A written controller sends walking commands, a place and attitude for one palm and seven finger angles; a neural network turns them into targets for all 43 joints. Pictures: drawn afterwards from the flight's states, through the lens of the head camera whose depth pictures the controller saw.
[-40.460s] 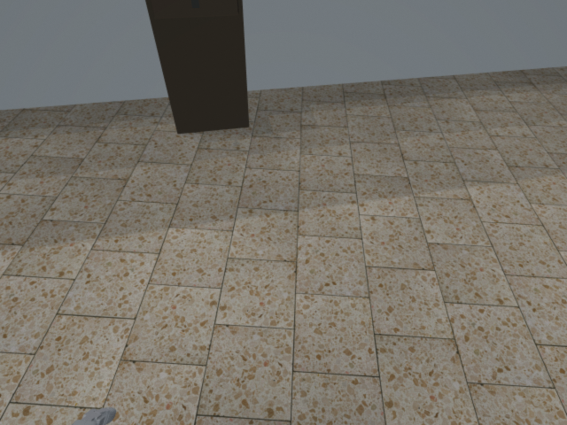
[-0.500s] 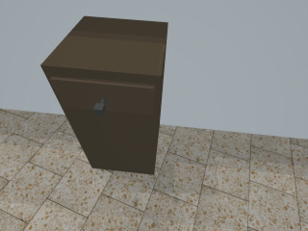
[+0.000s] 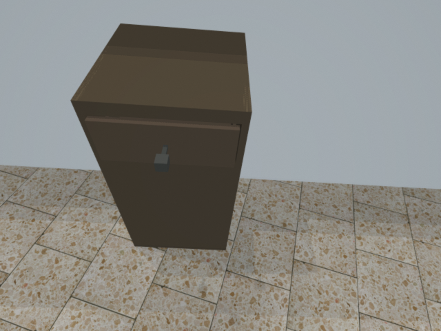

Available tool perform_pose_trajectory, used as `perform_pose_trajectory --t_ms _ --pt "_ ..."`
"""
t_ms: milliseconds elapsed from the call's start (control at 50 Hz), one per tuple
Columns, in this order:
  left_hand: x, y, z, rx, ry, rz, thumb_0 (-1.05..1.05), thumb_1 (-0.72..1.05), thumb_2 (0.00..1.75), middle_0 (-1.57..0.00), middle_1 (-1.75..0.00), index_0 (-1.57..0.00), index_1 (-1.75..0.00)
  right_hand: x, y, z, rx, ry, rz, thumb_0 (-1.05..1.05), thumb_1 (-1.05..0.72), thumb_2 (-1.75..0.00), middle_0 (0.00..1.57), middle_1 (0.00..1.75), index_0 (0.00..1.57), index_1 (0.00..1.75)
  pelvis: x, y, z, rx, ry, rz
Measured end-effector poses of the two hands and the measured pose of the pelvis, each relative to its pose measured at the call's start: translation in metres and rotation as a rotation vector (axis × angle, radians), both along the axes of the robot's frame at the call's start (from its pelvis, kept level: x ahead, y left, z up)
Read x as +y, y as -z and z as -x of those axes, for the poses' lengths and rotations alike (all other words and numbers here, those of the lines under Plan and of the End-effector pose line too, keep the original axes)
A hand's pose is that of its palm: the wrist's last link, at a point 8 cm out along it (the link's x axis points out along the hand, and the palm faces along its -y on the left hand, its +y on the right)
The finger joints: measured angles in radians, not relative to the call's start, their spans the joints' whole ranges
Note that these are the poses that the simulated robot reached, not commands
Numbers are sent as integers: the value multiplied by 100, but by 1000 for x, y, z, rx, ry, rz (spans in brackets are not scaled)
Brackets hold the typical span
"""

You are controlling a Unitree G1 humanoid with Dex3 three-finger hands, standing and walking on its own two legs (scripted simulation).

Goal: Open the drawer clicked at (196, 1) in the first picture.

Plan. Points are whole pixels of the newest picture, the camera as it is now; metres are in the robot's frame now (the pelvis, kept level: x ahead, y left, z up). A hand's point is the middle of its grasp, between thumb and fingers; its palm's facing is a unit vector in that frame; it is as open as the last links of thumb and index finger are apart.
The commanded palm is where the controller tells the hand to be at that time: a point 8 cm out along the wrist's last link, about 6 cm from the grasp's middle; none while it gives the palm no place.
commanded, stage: come to a stop and stand still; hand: left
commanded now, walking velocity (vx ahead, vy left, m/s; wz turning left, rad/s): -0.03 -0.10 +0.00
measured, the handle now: (163, 157) +0.53 +0.17 -0.05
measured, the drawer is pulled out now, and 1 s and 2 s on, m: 0.02 0.02 0.02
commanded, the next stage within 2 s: look again from close up in 0.98 s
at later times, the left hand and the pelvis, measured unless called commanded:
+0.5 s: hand out of the picture +0.02 +0.10 -0.18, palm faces +0.05 -0.98 -0.21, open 7.2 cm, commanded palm none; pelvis +0.00 -0.07 -0.01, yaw +2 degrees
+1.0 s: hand out of the picture -0.02 +0.05 -0.18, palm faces +0.10 -0.99 -0.14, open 7.4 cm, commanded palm none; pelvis +0.03 -0.09 +0.00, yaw +2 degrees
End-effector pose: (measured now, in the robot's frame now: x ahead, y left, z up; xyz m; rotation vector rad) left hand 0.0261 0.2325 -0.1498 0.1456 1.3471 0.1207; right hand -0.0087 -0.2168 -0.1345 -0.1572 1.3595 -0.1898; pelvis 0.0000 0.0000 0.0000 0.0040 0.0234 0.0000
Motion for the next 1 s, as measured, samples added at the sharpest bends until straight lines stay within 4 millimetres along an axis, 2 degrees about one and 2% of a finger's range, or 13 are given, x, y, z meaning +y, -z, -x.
perform_pose_trajectory --t_ms 80,180,240,300,360,500,640,720,840,1000 --pt "-10 0 -14 -10 20 10 0 92 90 -20 -30 -20 -30 -4 -2 26 60 40 2 1 -92 -90 20 30 21 30 -5 -1 2 0 2 8" --pt "-25 -3 -28 -44 39 -1 0 93 90 -20 -30 -20 -30 -19 2 53 124 74 -9 1 -91 -90 20 30 21 30 -19 0 7 -1 -1 10" --pt "-38 -5 -32 -77 39 -19 0 94 90 -20 -30 -20 -30 -31 11 64 150 83 -29 1 -91 -90 20 30 20 30 -32 5 10 -2 -3 -3" --pt "-50 -7 -28 -99 27 -47 0 94 90 -20 -30 -20 -30 -44 20 66 160 83 -54 1 -91 -90 20 30 20 30 -45 8 11 -19 -7 -4" --pt "-59 -11 -18 -103 8 -57 -1 95 90 -20 -30 -20 -30 -52 23 58 146 63 -72 1 -91 -90 20 30 20 30 -56 6 7 -30 -20 0" --pt "-80 -4 17 -27 -44 -38 0 96 90 -20 -30 -20 -30 -61 23 25 83 9 -85 1 -91 -90 20 30 20 30 -74 6 2 -46 -27 -1" --pt "-113 -1 61 102 -91 24 0 93 90 -20 -30 -20 -30 -72 21 -1 79 -40 -72 1 -92 -90 20 30 20 30 -83 4 -3 -38 -31 -2" --pt "-128 -1 78 157 -111 53 0 92 90 -20 -30 -20 -30 -80 19 -12 74 -47 -55 1 -92 -90 20 30 20 30 -85 4 -8 -37 -29 -3" --pt "-137 0 80 174 -126 65 0 91 90 -20 -30 -20 -30 -86 18 -28 53 -56 -37 1 -92 -90 20 30 20 30 -87 4 -17 -39 -32 -6" --pt "-128 1 57 128 -119 43 0 91 90 -20 -30 -20 -30 -86 18 -40 46 -62 -31 2 -93 -90 20 30 20 30 -87 4 -26 -39 -33 -9"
